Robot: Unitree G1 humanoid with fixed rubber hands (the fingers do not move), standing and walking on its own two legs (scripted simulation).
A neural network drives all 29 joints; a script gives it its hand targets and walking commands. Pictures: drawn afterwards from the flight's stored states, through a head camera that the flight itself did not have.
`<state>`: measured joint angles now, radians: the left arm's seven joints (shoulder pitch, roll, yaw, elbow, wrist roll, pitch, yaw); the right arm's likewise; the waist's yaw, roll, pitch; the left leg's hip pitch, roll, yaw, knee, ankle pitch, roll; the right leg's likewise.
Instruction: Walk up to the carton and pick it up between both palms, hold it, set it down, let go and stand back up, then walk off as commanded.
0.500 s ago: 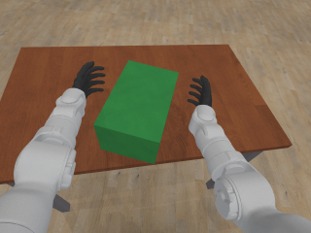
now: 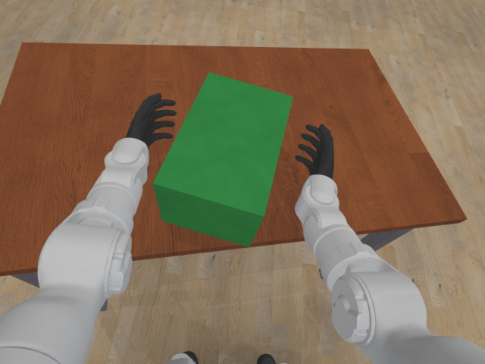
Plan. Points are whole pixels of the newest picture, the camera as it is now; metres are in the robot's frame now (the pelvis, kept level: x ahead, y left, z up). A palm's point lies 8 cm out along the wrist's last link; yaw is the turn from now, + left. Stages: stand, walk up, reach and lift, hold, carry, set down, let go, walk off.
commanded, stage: reach and lift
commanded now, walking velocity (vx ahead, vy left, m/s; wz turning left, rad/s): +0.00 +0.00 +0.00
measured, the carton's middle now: (228, 157) +0.46 +0.01 -0.01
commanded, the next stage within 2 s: none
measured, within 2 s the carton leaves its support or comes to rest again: leaves its support in 1.86 s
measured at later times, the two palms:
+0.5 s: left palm (149, 139) +0.46 +0.15 +0.05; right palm (305, 173) +0.40 -0.11 +0.05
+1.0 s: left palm (150, 139) +0.46 +0.15 +0.05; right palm (304, 179) +0.39 -0.11 +0.05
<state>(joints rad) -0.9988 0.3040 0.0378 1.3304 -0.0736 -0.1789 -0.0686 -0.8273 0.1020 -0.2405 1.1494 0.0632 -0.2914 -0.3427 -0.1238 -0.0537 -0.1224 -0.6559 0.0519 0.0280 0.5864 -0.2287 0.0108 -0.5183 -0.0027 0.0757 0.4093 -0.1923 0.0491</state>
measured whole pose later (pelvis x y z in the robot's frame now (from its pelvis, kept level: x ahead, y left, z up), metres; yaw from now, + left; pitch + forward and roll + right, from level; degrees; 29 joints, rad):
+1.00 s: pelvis +0.00 +0.00 +0.00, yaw +0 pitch +17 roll -4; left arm -1.02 0.22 0.46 1.35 0.44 -0.22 -0.14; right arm -0.84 0.29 -0.75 1.13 -0.44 -0.43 -0.27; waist -0.12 -0.05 -0.13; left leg -0.66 0.05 0.03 0.59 -0.23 0.02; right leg -0.52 0.00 0.07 0.41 -0.19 0.05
